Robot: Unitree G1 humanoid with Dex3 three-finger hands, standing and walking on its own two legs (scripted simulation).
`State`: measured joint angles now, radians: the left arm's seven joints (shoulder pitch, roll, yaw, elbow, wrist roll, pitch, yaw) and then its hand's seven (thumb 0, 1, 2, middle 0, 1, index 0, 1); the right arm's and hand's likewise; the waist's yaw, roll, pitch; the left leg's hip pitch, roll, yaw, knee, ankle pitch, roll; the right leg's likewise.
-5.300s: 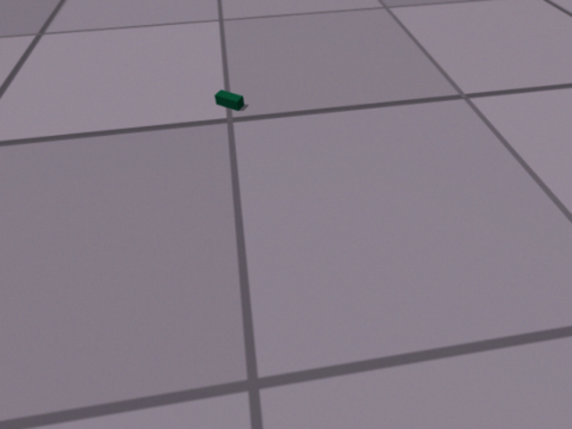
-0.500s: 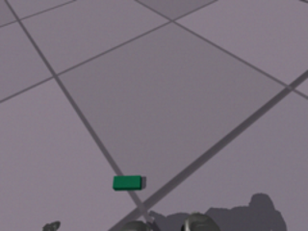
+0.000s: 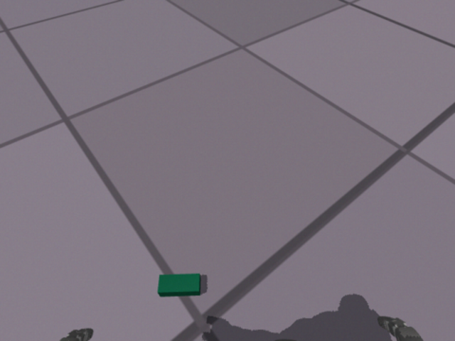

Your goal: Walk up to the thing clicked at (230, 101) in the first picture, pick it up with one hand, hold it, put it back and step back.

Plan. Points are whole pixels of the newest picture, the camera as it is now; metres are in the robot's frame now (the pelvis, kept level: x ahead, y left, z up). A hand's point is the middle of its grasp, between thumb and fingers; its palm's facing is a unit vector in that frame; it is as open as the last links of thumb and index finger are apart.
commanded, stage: walk up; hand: left
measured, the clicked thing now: (180, 285) +0.42 +0.20 -0.74
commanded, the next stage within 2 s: none
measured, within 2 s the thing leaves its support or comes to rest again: neither
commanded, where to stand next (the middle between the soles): +0.05 -0.06 m, yaw +0 degrees
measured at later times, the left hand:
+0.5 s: hand out of the picture +0.08 +0.22 -0.14, palm faces +0.02 -0.94 -0.34, open 7.4 cm
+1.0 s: hand out of the picture +0.12 +0.21 -0.14, palm faces +0.00 -0.95 -0.33, open 7.4 cm
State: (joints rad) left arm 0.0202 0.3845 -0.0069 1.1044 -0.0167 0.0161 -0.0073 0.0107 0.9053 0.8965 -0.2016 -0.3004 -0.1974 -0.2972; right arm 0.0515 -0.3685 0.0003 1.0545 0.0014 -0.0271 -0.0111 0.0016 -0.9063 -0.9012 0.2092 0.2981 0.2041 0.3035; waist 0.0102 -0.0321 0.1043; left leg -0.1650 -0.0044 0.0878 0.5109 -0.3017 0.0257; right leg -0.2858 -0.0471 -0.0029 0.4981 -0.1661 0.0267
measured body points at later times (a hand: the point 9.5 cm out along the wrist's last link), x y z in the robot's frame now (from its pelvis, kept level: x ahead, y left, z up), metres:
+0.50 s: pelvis +0.01 -0.03 +0.01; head +0.03 -0.05 +0.46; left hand +0.08 +0.27 -0.12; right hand +0.11 -0.33 -0.13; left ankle -0.01 +0.10 -0.73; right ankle +0.06 -0.14 -0.73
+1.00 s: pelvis +0.02 -0.04 +0.01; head +0.04 -0.04 +0.46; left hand +0.13 +0.26 -0.12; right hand +0.09 -0.34 -0.12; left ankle -0.01 +0.10 -0.73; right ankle +0.06 -0.14 -0.73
